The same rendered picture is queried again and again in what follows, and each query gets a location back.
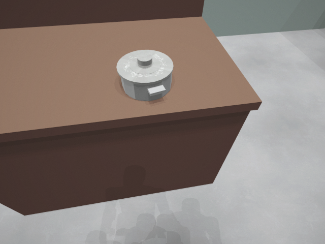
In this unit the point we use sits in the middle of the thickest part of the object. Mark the pot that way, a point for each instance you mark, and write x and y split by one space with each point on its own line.
147 92

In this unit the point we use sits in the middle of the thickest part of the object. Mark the knob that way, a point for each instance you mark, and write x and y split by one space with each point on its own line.
144 59

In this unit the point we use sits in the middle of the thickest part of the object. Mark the lid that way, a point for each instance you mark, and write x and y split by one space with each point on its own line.
130 71

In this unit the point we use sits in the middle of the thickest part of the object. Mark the table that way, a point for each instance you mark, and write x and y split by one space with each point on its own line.
70 135

